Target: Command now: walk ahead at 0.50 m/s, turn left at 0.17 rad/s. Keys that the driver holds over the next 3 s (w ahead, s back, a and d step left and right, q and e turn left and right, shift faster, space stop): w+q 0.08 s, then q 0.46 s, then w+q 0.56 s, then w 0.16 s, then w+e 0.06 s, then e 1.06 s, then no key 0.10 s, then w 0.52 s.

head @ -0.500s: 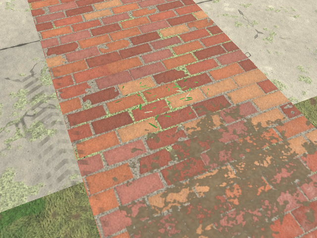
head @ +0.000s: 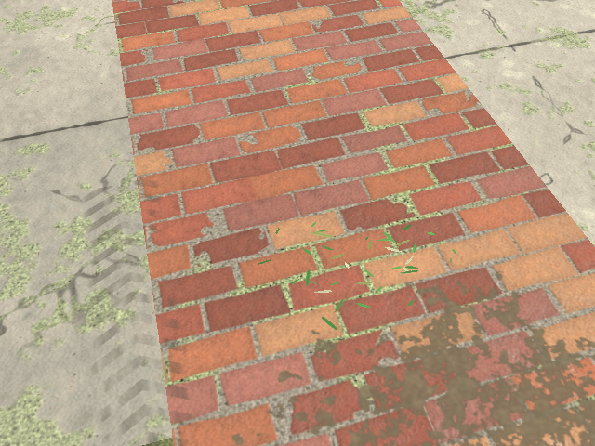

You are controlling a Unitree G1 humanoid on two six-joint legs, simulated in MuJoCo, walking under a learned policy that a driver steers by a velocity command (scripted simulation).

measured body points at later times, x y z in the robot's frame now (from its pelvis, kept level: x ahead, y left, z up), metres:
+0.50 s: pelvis +0.19 +0.05 +0.00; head +0.23 +0.08 +0.45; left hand +0.27 +0.33 -0.13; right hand +0.29 -0.21 -0.12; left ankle +0.21 +0.10 -0.74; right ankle +0.31 -0.10 -0.68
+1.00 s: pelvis +0.32 +0.05 +0.00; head +0.35 +0.04 +0.45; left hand +0.21 +0.31 -0.11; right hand +0.58 -0.11 -0.12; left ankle +0.29 +0.20 -0.66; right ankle +0.31 -0.07 -0.74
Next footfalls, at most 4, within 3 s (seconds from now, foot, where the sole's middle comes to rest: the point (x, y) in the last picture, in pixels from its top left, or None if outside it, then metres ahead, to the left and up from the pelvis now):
0.16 left None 0.25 0.11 -0.78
0.74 right None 0.34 -0.05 -0.78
1.24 left None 0.47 0.30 -0.78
1.76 right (210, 359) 0.69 0.29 -0.78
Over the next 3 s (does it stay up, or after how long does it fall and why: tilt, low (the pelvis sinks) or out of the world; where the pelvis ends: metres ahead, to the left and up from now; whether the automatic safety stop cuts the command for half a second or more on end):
stays up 0.68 0.34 0.00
